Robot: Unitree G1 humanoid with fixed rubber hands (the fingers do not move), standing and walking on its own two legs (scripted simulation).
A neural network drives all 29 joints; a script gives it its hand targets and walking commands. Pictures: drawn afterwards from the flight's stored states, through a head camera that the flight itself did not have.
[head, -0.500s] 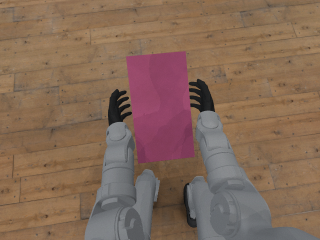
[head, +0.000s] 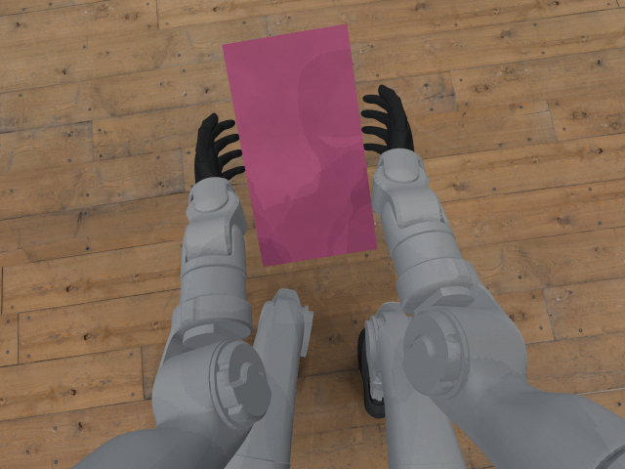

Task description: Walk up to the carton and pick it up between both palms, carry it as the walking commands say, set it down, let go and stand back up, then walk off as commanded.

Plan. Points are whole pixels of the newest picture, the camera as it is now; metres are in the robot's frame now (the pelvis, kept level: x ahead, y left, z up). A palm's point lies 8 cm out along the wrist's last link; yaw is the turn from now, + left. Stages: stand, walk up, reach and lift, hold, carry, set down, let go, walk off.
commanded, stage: set down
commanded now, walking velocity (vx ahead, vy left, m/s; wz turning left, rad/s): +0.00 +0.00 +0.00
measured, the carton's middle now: (304, 154) +0.50 +0.09 -0.15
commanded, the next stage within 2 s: none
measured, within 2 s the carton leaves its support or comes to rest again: neither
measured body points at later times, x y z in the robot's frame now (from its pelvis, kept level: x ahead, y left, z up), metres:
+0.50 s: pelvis +0.00 -0.01 -0.06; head +0.28 +0.02 +0.29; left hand +0.46 +0.20 -0.15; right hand +0.51 -0.03 -0.15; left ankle +0.11 +0.13 -0.53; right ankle +0.09 -0.10 -0.54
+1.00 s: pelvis -0.01 +0.01 -0.12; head +0.31 +0.05 +0.19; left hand +0.49 +0.22 -0.24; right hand +0.54 -0.02 -0.24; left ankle +0.11 +0.13 -0.54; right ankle +0.09 -0.10 -0.53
